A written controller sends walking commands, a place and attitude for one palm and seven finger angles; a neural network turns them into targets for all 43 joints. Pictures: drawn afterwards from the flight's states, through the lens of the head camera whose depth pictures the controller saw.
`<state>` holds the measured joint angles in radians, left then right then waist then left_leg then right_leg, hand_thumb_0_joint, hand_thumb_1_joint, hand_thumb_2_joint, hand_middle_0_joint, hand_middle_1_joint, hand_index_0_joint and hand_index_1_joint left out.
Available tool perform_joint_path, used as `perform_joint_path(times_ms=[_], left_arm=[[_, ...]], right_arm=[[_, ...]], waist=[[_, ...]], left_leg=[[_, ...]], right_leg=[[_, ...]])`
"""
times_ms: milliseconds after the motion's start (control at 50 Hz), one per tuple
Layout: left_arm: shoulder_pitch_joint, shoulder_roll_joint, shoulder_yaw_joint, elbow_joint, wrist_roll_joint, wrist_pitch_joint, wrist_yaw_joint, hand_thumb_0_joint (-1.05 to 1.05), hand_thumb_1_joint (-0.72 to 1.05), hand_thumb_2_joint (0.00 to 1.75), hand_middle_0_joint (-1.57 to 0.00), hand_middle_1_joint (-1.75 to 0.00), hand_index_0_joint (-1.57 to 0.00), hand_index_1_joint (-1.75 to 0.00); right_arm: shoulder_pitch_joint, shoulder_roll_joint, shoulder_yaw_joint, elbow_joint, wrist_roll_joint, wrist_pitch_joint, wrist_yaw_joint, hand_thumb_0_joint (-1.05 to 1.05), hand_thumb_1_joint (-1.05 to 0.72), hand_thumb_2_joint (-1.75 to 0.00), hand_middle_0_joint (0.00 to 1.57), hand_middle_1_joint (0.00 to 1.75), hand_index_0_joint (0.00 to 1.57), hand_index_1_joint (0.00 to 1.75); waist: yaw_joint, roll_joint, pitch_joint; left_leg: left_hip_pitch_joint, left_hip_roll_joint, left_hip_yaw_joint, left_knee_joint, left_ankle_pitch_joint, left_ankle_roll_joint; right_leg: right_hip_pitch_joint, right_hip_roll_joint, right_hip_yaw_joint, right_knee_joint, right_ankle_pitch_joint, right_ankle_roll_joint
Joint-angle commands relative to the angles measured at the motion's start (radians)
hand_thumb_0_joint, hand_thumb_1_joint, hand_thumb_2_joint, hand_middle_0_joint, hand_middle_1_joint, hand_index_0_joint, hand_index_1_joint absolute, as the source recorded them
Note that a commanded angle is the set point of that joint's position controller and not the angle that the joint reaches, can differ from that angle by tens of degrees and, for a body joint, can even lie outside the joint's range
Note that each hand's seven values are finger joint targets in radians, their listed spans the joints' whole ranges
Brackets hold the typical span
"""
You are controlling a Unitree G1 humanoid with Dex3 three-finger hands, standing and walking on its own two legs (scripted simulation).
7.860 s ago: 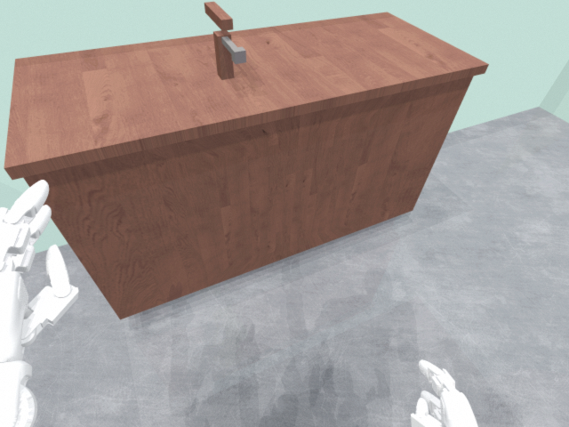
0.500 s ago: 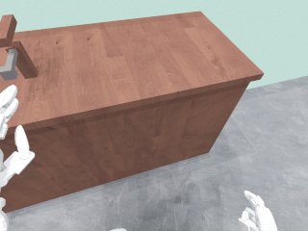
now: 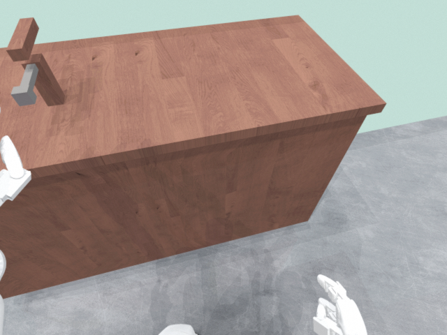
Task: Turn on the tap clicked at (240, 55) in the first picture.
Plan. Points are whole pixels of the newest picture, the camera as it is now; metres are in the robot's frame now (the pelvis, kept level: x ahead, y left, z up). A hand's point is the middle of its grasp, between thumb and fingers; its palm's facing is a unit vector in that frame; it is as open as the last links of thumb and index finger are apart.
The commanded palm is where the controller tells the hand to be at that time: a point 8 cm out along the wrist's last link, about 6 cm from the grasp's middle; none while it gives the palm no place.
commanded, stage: come to a stop and stand still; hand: left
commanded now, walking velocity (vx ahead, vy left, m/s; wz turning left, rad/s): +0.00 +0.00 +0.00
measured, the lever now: (24, 95) +0.46 +0.46 +0.14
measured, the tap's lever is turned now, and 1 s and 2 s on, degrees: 0 0 0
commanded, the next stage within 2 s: look again from close up in 1.54 s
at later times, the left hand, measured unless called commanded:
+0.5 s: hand (34, 205) +0.22 +0.27 +0.18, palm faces +0.34 -0.89 -0.30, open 7.4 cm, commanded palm +0.16 +0.31 +0.18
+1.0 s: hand (5, 203) +0.22 +0.32 +0.17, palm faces +0.45 -0.83 -0.32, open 7.4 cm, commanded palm +0.16 +0.34 +0.18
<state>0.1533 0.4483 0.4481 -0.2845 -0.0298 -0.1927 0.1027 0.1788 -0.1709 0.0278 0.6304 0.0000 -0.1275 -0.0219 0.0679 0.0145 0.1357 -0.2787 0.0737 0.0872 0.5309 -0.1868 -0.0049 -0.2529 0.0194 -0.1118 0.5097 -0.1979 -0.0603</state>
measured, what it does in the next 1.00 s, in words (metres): shifts its weight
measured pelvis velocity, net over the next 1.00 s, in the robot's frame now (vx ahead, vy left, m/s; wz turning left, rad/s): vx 0.01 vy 0.06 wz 0.03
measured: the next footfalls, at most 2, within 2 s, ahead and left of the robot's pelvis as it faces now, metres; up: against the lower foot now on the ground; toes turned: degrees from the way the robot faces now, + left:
none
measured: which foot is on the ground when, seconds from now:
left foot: down 0.00-1.00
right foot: down 0.00-1.00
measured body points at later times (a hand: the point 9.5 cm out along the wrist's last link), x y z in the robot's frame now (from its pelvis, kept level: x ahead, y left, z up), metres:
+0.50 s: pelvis -0.02 +0.04 +0.01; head -0.03 +0.07 +0.46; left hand +0.19 +0.32 +0.19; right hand +0.13 -0.19 -0.05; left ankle +0.06 +0.12 -0.73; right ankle +0.05 -0.08 -0.73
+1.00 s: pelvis +0.01 +0.06 +0.01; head +0.01 +0.08 +0.46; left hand +0.19 +0.36 +0.18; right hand +0.21 -0.15 -0.05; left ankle +0.07 +0.12 -0.73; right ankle +0.05 -0.07 -0.73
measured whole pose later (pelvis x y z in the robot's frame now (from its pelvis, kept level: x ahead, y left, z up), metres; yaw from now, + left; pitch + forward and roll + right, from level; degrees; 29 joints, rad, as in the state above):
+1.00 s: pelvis +0.01 +0.06 +0.01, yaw +2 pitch -3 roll -1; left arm 0.35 0.34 0.33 -0.39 0.00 -0.21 0.10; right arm 0.20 -0.18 0.04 0.59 -0.02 -0.14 -0.02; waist 0.05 -0.04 0.05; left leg -0.23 -0.06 0.00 0.41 -0.13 0.07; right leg -0.19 0.03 0.05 0.38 -0.16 0.00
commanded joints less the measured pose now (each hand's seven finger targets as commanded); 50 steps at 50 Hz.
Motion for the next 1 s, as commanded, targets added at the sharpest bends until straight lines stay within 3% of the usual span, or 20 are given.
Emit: perform_joint_path(times_ms=[0, 20, 60, 100, 120, 140, 180, 240, 320, 360, 400, 420, 500, 520, 580, 640, 800, 900, 920, 980], left_arm=[[0.204, 0.030, -0.056, -0.296, -0.016, -0.055, 0.001, 0.00, 0.90, 0.90, -0.20, -0.30, -0.20, -0.30], [0.251, 0.023, -0.065, -0.321, -0.020, -0.049, 0.005, 0.00, 0.90, 0.90, -0.20, -0.30, -0.20, -0.30], [0.260, 0.089, -0.008, -0.363, -0.009, -0.050, 0.014, 0.00, 0.90, 0.90, -0.20, -0.30, -0.20, -0.30], [0.223, 0.136, 0.046, -0.393, -0.007, -0.050, 0.022, 0.00, 0.90, 0.90, -0.20, -0.30, -0.20, -0.30], [0.166, 0.201, 0.099, -0.451, -0.006, -0.058, 0.034, 0.00, 0.90, 0.90, -0.20, -0.30, -0.20, -0.30], [0.154, 0.157, 0.076, -0.429, -0.008, -0.062, 0.036, 0.00, 0.90, 0.90, -0.20, -0.30, -0.20, -0.30], [0.119, 0.141, 0.066, -0.399, -0.009, -0.069, 0.044, 0.00, 0.90, 0.90, -0.20, -0.30, -0.20, -0.30], [0.030, 0.127, 0.033, -0.392, 0.001, -0.081, 0.038, 0.00, 0.90, 0.90, -0.20, -0.30, -0.20, -0.30], [0.041, 0.055, -0.049, -0.373, 0.004, -0.085, 0.020, 0.00, 0.90, 0.90, -0.20, -0.30, -0.20, -0.30], [0.093, 0.050, -0.055, -0.350, 0.008, -0.080, 0.016, 0.00, 0.90, 0.90, -0.20, -0.30, -0.20, -0.30], [0.166, 0.040, -0.049, -0.281, 0.010, -0.071, 0.009, 0.00, 0.90, 0.90, -0.20, -0.30, -0.20, -0.30], [0.191, 0.047, -0.034, -0.264, 0.010, -0.067, 0.005, 0.00, 0.90, 0.90, -0.20, -0.30, -0.20, -0.30], [0.139, 0.080, 0.004, -0.314, 0.013, -0.075, 0.000, 0.00, 0.90, 0.90, -0.20, -0.30, -0.20, -0.30], [0.107, 0.119, 0.036, -0.361, 0.012, -0.082, 0.001, 0.00, 0.90, 0.90, -0.20, -0.30, -0.20, -0.30], [0.112, 0.099, 0.023, -0.400, 0.007, -0.093, 0.001, 0.00, 0.90, 0.90, -0.20, -0.30, -0.20, -0.30], [0.110, 0.079, -0.004, -0.410, 0.014, -0.097, 0.001, 0.00, 0.90, 0.90, -0.20, -0.30, -0.20, -0.30], [0.039, 0.024, -0.063, -0.292, 0.034, -0.077, 0.013, 0.00, 0.90, 0.90, -0.20, -0.30, -0.20, -0.30], [0.068, 0.034, -0.050, -0.335, 0.030, -0.084, 0.013, 0.00, 0.90, 0.90, -0.20, -0.30, -0.20, -0.30], [0.084, 0.065, -0.020, -0.351, 0.028, -0.085, 0.015, 0.00, 0.90, 0.90, -0.20, -0.30, -0.20, -0.30], [0.109, 0.039, -0.042, -0.356, 0.022, -0.089, 0.017, 0.00, 0.90, 0.90, -0.20, -0.30, -0.20, -0.30]], right_arm=[[-0.060, -0.124, -0.050, -0.203, 0.014, -0.066, 0.008, 0.00, -0.90, -0.90, 0.20, 0.30, 0.20, 0.30], [-0.064, -0.126, -0.051, -0.210, 0.019, -0.065, 0.008, 0.00, -0.90, -0.90, 0.20, 0.30, 0.20, 0.30], [-0.071, -0.128, -0.042, -0.222, 0.011, -0.059, -0.003, 0.00, -0.90, -0.90, 0.20, 0.30, 0.20, 0.30], [-0.056, -0.133, -0.041, -0.220, 0.004, -0.055, -0.016, 0.00, -0.90, -0.90, 0.20, 0.30, 0.20, 0.30], [-0.059, -0.138, -0.041, -0.217, 0.001, -0.054, -0.024, 0.00, -0.90, -0.90, 0.20, 0.30, 0.20, 0.30], [-0.062, -0.128, -0.037, -0.211, -0.002, -0.058, -0.031, 0.00, -0.90, -0.90, 0.20, 0.30, 0.20, 0.30], [-0.048, -0.143, -0.042, -0.206, -0.004, -0.063, -0.040, 0.00, -0.90, -0.90, 0.20, 0.30, 0.20, 0.30], [-0.034, -0.156, -0.046, -0.205, -0.004, -0.069, -0.043, 0.00, -0.90, -0.90, 0.20, 0.30, 0.20, 0.30], [-0.024, -0.160, -0.050, -0.203, -0.004, -0.088, -0.024, 0.00, -0.90, -0.90, 0.20, 0.30, 0.20, 0.30], [-0.030, -0.164, -0.046, -0.198, -0.007, -0.092, -0.019, 0.00, -0.90, -0.90, 0.20, 0.30, 0.20, 0.30], [-0.029, -0.166, -0.045, -0.205, -0.003, -0.083, -0.015, 0.00, -0.90, -0.90, 0.20, 0.30, 0.20, 0.30], [-0.030, -0.168, -0.046, -0.208, -0.006, -0.080, -0.014, 0.00, -0.90, -0.90, 0.20, 0.30, 0.20, 0.30], [-0.046, -0.151, -0.045, -0.212, -0.009, -0.062, -0.011, 0.00, -0.90, -0.90, 0.20, 0.30, 0.20, 0.30], [-0.053, -0.142, -0.042, -0.219, -0.013, -0.065, -0.014, 0.00, -0.90, -0.90, 0.20, 0.30, 0.20, 0.30], [-0.051, -0.139, -0.040, -0.216, -0.018, -0.074, -0.013, 0.00, -0.90, -0.90, 0.20, 0.30, 0.20, 0.30], [-0.055, -0.145, -0.038, -0.207, -0.020, -0.088, -0.010, 0.00, -0.90, -0.90, 0.20, 0.30, 0.20, 0.30], [-0.043, -0.149, -0.046, -0.172, -0.016, -0.077, -0.013, 0.00, -0.90, -0.90, 0.20, 0.30, 0.20, 0.30], [-0.056, -0.143, -0.045, -0.193, -0.014, -0.064, -0.010, 0.00, -0.90, -0.90, 0.20, 0.30, 0.20, 0.30], [-0.063, -0.142, -0.045, -0.198, -0.017, -0.066, -0.011, 0.00, -0.90, -0.90, 0.20, 0.30, 0.20, 0.30], [-0.062, -0.145, -0.039, -0.203, -0.013, -0.062, -0.011, 0.00, -0.90, -0.90, 0.20, 0.30, 0.20, 0.30]], waist=[[-0.009, -0.059, -0.281], [-0.016, -0.066, -0.243], [-0.019, -0.152, -0.193], [-0.033, -0.177, -0.163], [-0.038, -0.116, -0.167], [-0.045, -0.055, -0.172], [-0.042, 0.040, -0.165], [-0.046, 0.107, -0.122], [-0.051, 0.105, -0.154], [-0.040, 0.102, -0.161], [-0.028, 0.047, -0.120], [-0.028, 0.078, -0.101], [-0.030, 0.078, -0.142], [-0.029, 0.076, -0.162], [-0.027, 0.071, -0.209], [-0.031, 0.103, -0.197], [-0.033, 0.077, -0.151], [-0.030, 0.074, -0.192], [-0.030, 0.088, -0.196], [-0.030, 0.079, -0.203]], left_leg=[[0.087, -0.018, -0.042, -0.070, -0.018, 0.046], [0.069, -0.014, -0.049, -0.077, -0.065, 0.047], [0.032, -0.038, -0.043, -0.027, -0.159, 0.038], [0.038, -0.063, -0.046, 0.035, -0.149, 0.028], [0.050, -0.062, -0.056, 0.009, -0.126, 0.026], [0.081, -0.062, -0.064, -0.034, -0.113, 0.027], [0.054, -0.052, -0.096, -0.101, -0.165, 0.033], [0.007, -0.047, -0.123, -0.147, -0.258, 0.037], [0.047, -0.065, -0.120, -0.140, -0.153, 0.034], [-0.019, -0.036, -0.169, -0.220, -0.222, 0.039], [-0.125, -0.025, -0.188, -0.262, -0.367, 0.041], [-0.129, -0.031, -0.187, -0.282, -0.371, 0.036], [-0.209, 0.011, -0.226, -0.352, -0.434, 0.047], [-0.170, 0.010, -0.223, -0.358, -0.404, 0.045], [-0.100, 0.003, -0.213, -0.323, -0.340, 0.046], [-0.066, -0.014, -0.204, -0.315, -0.366, 0.037], [-0.053, -0.001, -0.235, -0.346, -0.420, 0.025], [-0.008, -0.003, -0.226, -0.324, -0.328, 0.024], [0.024, -0.008, -0.207, -0.322, -0.289, 0.017], [0.008, -0.003, -0.227, -0.316, -0.269, 0.019]], right_leg=[[0.098, -0.165, 0.216, -0.174, 0.027, 0.106], [0.069, -0.163, 0.212, -0.202, -0.078, 0.095], [-0.029, -0.168, 0.255, -0.292, -0.338, 0.075], [-0.112, -0.194, 0.294, -0.339, -0.468, 0.028], [-0.102, -0.190, 0.271, -0.317, -0.436, 0.012], [-0.111, -0.160, 0.251, -0.290, -0.407, 0.012], [-0.071, -0.113, 0.238, -0.266, -0.393, 0.033], [-0.045, -0.079, 0.230, -0.274, -0.414, 0.047], [0.018, -0.056, 0.194, -0.249, -0.283, 0.048], [0.090, -0.025, 0.153, -0.202, -0.234, 0.062], [0.113, -0.017, 0.158, -0.194, -0.313, 0.065], [0.098, -0.005, 0.148, -0.194, -0.313, 0.060], [0.208, 0.026, 0.106, -0.063, -0.183, 0.063], [0.210, 0.030, 0.105, -0.068, -0.158, 0.065], [0.216, 0.016, 0.118, -0.113, -0.120, 0.059], [0.167, 0.012, 0.135, -0.159, -0.170, 0.048], [0.114, 0.024, 0.150, -0.154, -0.153, 0.055], [0.123, 0.011, 0.161, -0.159, -0.096, 0.049], [0.103, 0.013, 0.160, -0.166, -0.091, 0.047], [0.118, 0.002, 0.172, -0.172, -0.066, 0.045]])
